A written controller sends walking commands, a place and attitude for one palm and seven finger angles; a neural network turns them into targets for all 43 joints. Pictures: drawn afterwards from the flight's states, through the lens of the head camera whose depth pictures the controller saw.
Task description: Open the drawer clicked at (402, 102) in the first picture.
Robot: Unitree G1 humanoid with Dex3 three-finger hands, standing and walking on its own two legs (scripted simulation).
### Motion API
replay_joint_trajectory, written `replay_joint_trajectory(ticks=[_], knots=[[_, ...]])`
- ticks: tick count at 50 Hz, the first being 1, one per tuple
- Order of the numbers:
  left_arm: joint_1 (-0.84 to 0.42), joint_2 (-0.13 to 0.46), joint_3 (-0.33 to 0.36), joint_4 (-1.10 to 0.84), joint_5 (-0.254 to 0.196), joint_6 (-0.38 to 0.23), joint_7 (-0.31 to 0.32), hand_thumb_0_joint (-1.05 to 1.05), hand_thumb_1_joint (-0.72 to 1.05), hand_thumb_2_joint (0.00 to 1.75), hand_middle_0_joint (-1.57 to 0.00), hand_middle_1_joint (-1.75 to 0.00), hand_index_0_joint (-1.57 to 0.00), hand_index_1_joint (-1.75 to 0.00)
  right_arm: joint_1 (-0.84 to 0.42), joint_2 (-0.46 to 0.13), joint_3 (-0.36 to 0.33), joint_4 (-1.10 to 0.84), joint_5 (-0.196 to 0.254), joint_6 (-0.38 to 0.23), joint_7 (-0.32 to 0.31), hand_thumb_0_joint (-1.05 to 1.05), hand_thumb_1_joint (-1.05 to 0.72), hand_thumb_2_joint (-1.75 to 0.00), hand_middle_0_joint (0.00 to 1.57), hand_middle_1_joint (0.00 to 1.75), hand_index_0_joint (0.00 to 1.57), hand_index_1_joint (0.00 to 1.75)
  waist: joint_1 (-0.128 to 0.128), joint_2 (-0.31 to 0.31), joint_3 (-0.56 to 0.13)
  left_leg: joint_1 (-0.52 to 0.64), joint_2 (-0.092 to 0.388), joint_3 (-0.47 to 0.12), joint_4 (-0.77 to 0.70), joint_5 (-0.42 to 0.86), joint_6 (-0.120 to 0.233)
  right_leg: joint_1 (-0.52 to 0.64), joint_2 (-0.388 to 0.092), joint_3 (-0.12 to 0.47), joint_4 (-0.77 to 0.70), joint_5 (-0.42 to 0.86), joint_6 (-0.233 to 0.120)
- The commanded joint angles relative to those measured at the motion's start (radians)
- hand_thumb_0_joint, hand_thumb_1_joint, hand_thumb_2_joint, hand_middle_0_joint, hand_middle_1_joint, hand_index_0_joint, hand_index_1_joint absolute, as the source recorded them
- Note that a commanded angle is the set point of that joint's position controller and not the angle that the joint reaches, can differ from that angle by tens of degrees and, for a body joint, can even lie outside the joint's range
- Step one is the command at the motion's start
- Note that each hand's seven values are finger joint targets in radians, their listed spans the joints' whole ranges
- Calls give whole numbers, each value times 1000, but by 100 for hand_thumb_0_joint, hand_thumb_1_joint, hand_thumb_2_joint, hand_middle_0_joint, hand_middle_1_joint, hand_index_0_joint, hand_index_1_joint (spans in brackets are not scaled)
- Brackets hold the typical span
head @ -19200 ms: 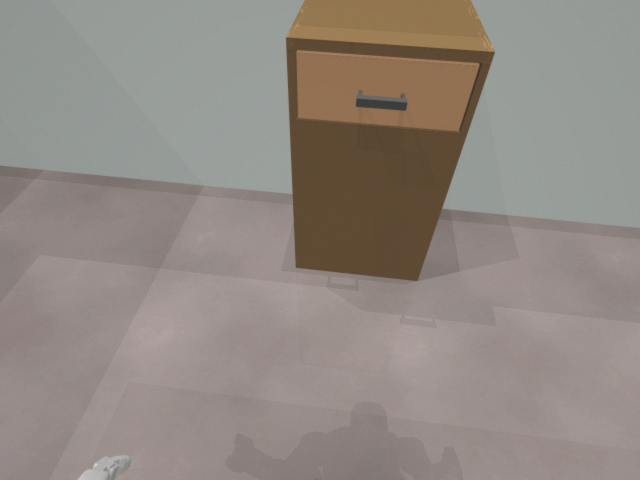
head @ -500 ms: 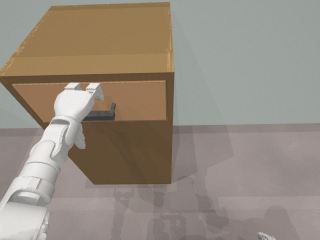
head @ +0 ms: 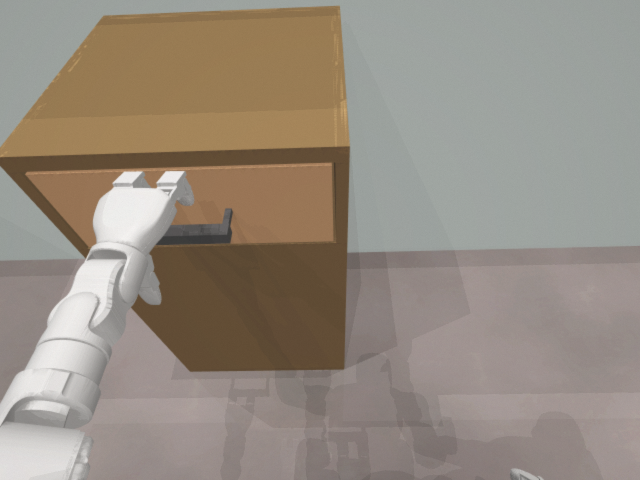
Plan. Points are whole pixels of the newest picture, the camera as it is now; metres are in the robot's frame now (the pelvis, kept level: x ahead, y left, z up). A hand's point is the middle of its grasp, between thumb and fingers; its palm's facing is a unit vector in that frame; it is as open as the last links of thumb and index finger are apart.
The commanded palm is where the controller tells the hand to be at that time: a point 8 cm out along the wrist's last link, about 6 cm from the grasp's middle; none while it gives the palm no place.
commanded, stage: move the hooked fingers above the handle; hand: left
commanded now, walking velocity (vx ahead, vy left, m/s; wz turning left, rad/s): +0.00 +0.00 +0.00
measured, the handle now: (191, 224) +0.47 +0.24 +0.01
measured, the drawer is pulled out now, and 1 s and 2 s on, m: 0.00 0.00 0.00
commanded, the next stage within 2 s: lift the fingers back up to retry in 1.66 s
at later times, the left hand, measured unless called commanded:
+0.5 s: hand (156, 227) +0.41 +0.26 +0.07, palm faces +0.02 +0.02 -1.00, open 13.8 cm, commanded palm +0.39 +0.25 +0.12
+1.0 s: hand (142, 235) +0.40 +0.27 +0.07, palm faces -0.03 +0.02 -1.00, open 13.8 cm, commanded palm +0.38 +0.25 +0.12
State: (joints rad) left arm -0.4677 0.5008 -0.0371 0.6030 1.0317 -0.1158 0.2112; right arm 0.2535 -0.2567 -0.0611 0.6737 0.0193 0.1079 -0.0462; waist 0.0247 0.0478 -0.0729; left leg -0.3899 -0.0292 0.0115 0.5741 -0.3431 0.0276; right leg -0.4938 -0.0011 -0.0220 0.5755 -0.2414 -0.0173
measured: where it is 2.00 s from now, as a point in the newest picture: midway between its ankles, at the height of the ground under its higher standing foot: outside the picture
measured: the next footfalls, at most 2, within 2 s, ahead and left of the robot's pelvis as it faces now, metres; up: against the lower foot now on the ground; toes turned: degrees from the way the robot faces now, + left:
none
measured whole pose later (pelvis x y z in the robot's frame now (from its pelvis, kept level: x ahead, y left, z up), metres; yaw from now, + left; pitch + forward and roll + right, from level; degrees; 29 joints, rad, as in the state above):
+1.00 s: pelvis +0.00 +0.00 +0.00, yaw +0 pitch +9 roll +0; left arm -0.50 0.51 -0.06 0.66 1.00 0.03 0.16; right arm 0.24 -0.26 -0.04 0.66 0.03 0.12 -0.04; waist 0.03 0.06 -0.09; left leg -0.36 -0.03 0.02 0.54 -0.33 0.03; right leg -0.47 0.00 -0.01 0.55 -0.23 -0.02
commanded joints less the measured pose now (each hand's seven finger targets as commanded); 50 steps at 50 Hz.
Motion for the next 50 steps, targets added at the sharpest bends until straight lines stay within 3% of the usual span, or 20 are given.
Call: replay_joint_trajectory(ticks=[1,3,6,7,10,13,15,18,21,23,25,29,30,34,35,40,43,46,49,50], knots=[[-457,181,46,-172,-31,43,42,0,-50,30,-30,-120,-30,-120,5,-127,-41,-95,5,-33,-6,0,-90,-90,20,30,20,30,-38,-6,-352,98,-4,-3,-55,409,-7,237,18,5,-33,253,-29],[-458,139,-2,-125,-40,71,15,0,-50,30,-30,-120,-30,-120,0,-132,-35,-97,9,-27,-3,0,-90,-90,20,30,20,30,-44,-36,-306,78,-4,-2,-67,370,-5,226,16,0,-43,230,-29],[-405,164,15,-25,-41,97,-29,0,-50,30,-30,-120,-30,-120,-3,-140,-21,-108,12,-11,-7,0,-90,-90,20,30,20,30,-25,-94,-254,20,-8,4,-87,306,1,249,12,3,-55,194,-30],[-451,180,18,-31,-38,92,-38,0,-50,30,-30,-120,-30,-120,-4,-143,-17,-112,12,-7,-10,0,-90,-90,20,30,20,30,-33,-117,-249,9,-9,4,-87,285,5,249,10,6,-57,184,-26],[-471,257,85,-81,-13,49,-39,0,-50,30,-30,-120,-30,-120,-10,-142,-19,-134,1,-4,-16,0,-90,-90,20,30,20,30,1,-63,-304,12,-13,1,-84,316,5,287,9,15,-39,199,-34],[-502,231,80,-177,-9,-5,-9,0,-50,30,-30,-120,-30,-120,-3,-122,-27,-144,-6,-13,-13,0,-90,-90,20,30,20,30,0,16,-375,65,-9,-2,-58,412,0,282,12,16,-15,270,-37],[-453,309,167,-149,-3,-11,20,0,-50,30,-30,-120,-30,-120,4,-125,-27,-137,-8,-13,-15,0,-90,-90,20,30,20,30,17,12,-374,36,-10,-5,-57,418,-6,298,16,17,-8,271,-39],[-466,276,150,-107,-5,8,58,0,-50,30,-30,-120,-30,-120,4,-119,-26,-124,-4,-20,-13,0,-90,-90,20,30,20,30,3,-21,-320,4,-7,2,-67,378,-4,271,17,11,-15,253,-34],[-455,290,148,-91,3,46,66,0,-50,30,-30,-120,-30,-120,4,-126,-27,-117,0,-19,-11,0,-90,-90,20,30,20,30,4,-23,-358,8,-9,9,-70,387,-5,298,17,14,-14,267,-33],[-461,248,100,-78,-2,69,50,0,-50,30,-30,-120,-30,-120,7,-132,-31,-110,4,-22,-10,0,-90,-90,20,30,20,30,-15,-25,-354,22,-5,12,-67,391,-3,285,16,14,-21,276,-30],[-469,159,14,-96,-18,79,15,0,-50,30,-30,-120,-30,-120,13,-136,-35,-113,8,-22,-6,0,-90,-90,20,30,20,30,-41,-29,-365,63,0,6,-62,412,-2,265,17,9,-30,276,-29],[-447,131,-18,-186,-53,54,-41,0,-50,30,-30,-120,-30,-120,14,-136,-41,-122,3,-21,-8,0,-90,-90,20,30,20,30,-38,-44,-377,105,1,-3,-53,427,5,267,15,14,-38,285,-25],[-441,143,-5,-219,-58,38,-47,0,-50,30,-30,-120,-30,-120,12,-137,-41,-125,0,-21,-9,0,-90,-90,20,30,20,30,-34,-52,-390,108,0,-4,-51,448,6,284,14,16,-36,302,-25],[-438,222,82,-186,-33,7,-13,0,-50,30,-30,-120,-30,-120,3,-130,-29,-119,0,-13,-9,0,-90,-90,20,30,20,30,-8,-40,-296,44,-8,-8,-67,400,0,263,14,11,-27,268,-32],[-432,277,140,-174,-25,6,8,0,-50,30,-30,-120,-30,-120,2,-132,-28,-114,-3,-11,-11,0,-90,-90,20,30,20,30,7,-35,-294,29,-9,-6,-73,388,-1,278,13,13,-28,257,-34],[-397,339,215,-156,6,43,89,0,-50,30,-30,-120,-30,-120,-32,-115,-23,-118,-6,-16,-11,0,-90,-90,20,30,20,30,46,1,-363,9,-16,14,-79,402,-9,351,14,26,-16,290,-36],[-377,272,142,-118,-2,98,73,0,-50,30,-30,-120,-30,-120,-35,-119,-22,-117,2,-20,-10,0,-90,-90,20,30,20,30,18,-22,-347,12,-9,26,-85,405,-7,348,13,21,-25,319,-30],[-339,188,51,-98,-27,136,4,0,-50,30,-30,-120,-30,-120,-29,-135,-25,-127,12,-18,-11,0,-90,-90,20,30,20,30,-14,-74,-344,36,-2,29,-84,400,2,338,11,17,-41,321,-22],[-391,75,-74,-169,-58,118,-73,0,-50,30,-30,-120,-30,-120,-32,-138,-26,-140,13,-19,-13,0,-90,-90,20,30,20,30,-51,-84,-302,79,-2,19,-75,365,13,279,10,14,-64,281,-17],[-407,68,-83,-191,-67,97,-93,0,-50,30,-30,-120,-30,-120,-29,-136,-26,-143,11,-22,-16,0,-90,-90,20,30,20,30,-59,-81,-291,90,-3,11,-72,355,13,264,10,14,-69,258,-19]])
